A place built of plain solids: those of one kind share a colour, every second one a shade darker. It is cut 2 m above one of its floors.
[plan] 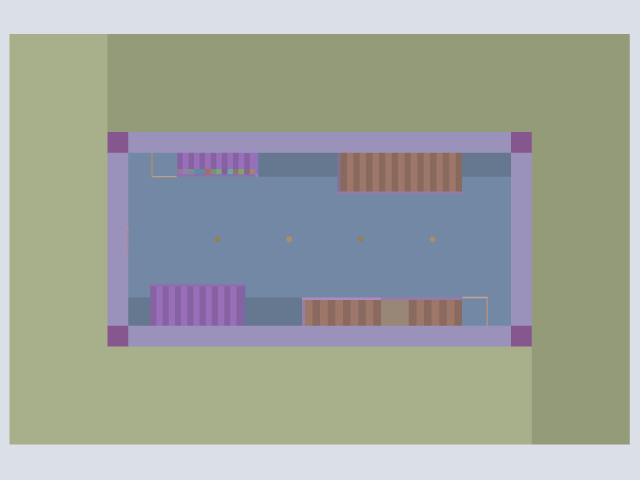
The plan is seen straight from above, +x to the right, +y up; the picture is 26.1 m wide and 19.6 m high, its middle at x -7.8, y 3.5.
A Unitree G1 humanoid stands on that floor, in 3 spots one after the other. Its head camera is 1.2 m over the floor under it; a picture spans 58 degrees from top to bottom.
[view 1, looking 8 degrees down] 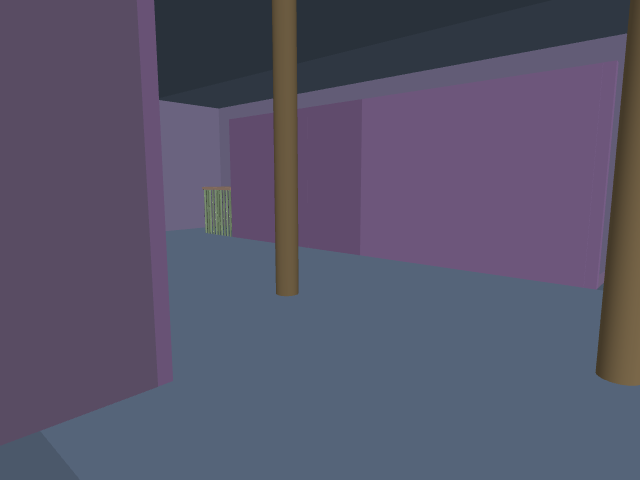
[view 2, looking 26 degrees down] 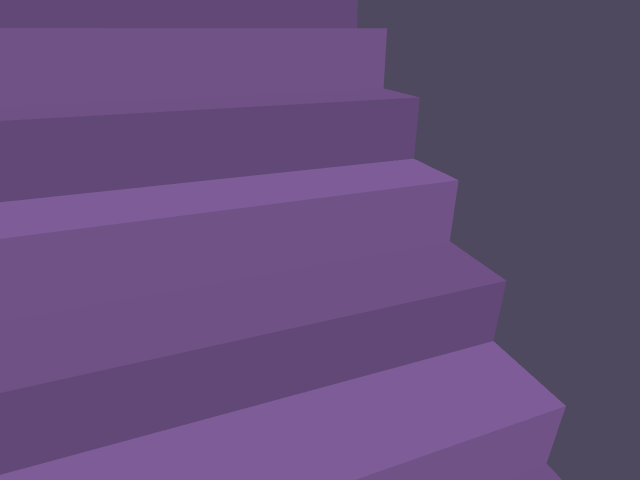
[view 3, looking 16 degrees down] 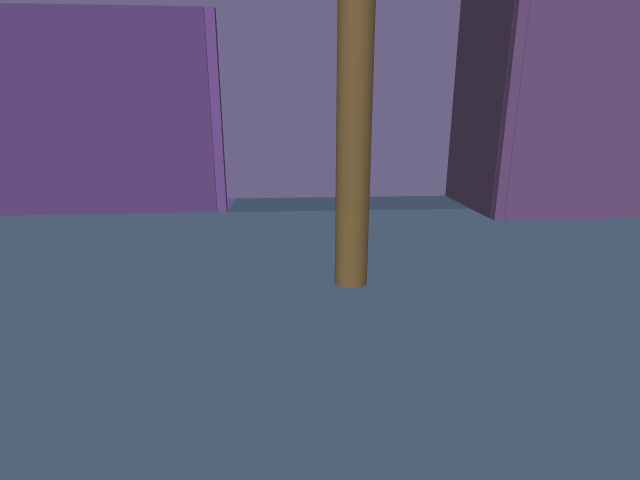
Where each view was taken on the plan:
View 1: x -9.38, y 6.62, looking -48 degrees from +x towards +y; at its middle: wall_main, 7.43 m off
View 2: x -14.98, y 0.80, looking -20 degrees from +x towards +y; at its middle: step_steep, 1.19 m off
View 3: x -9.50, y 0.53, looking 86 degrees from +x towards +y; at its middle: floor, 4.35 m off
